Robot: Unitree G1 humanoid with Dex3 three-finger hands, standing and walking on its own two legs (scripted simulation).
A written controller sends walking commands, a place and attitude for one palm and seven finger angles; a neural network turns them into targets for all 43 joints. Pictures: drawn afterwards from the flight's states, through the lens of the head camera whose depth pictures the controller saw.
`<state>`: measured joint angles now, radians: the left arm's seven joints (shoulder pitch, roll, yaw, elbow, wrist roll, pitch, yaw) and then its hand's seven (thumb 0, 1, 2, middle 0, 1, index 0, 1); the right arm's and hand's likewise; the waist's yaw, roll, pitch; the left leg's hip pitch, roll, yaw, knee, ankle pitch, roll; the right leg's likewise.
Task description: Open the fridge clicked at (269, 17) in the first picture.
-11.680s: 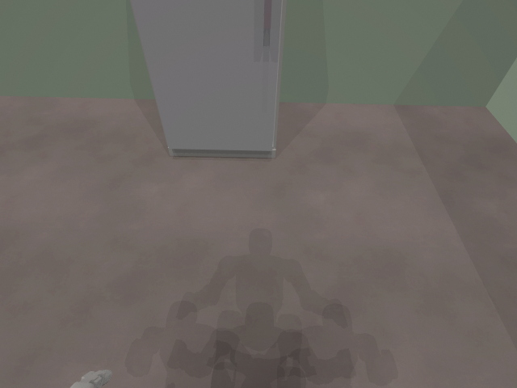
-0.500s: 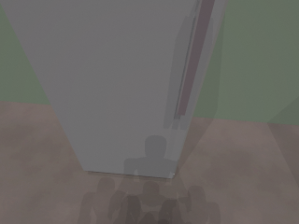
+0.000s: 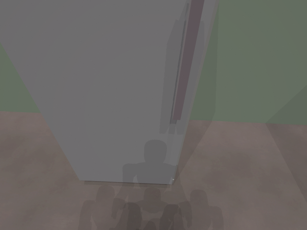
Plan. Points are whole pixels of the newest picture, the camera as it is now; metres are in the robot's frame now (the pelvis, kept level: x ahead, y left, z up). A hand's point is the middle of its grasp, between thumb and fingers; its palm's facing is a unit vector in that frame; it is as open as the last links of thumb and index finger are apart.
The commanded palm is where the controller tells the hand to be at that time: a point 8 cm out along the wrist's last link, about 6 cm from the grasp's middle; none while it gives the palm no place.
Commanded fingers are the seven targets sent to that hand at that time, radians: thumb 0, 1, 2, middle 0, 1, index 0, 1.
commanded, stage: look again from close up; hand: right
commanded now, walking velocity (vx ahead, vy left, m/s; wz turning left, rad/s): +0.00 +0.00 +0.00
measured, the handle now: (184, 63) +0.52 -0.05 +0.20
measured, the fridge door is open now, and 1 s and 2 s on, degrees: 0 0 0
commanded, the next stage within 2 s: raise the hand to about handle height in 1.20 s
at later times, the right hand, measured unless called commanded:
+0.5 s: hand out of the picture +0.07 -0.16 -0.17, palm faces +0.02 +0.98 -0.20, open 7.3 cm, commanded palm none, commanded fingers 0.00 -0.90 -0.90 0.20 0.30 0.20 0.30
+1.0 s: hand out of the picture +0.13 -0.16 -0.17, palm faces +0.01 +0.98 -0.21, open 7.4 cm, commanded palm none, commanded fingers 0.00 -0.90 -0.90 0.20 0.30 0.20 0.30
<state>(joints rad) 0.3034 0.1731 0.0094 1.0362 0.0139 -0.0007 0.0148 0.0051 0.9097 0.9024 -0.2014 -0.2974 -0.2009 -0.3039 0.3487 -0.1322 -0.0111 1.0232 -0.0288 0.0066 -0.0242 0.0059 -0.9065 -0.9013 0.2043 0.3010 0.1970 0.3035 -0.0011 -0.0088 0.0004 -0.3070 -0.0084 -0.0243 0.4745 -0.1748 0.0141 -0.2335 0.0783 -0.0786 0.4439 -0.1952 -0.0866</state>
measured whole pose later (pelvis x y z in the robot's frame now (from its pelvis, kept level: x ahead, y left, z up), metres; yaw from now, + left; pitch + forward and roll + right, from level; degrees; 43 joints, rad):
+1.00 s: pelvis +0.09 +0.02 +0.01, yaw +0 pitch -1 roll +0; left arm 0.24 0.18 -0.01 1.12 0.01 -0.04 0.03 0.00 0.91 0.90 -0.20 -0.30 -0.20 -0.30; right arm 0.23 -0.18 0.01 1.05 -0.01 -0.02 -0.03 0.00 -0.91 -0.90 0.20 0.30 0.20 0.30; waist 0.01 0.01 0.03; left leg -0.16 -0.04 -0.01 0.41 -0.23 0.04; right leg -0.07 0.05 -0.05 0.35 -0.26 -0.05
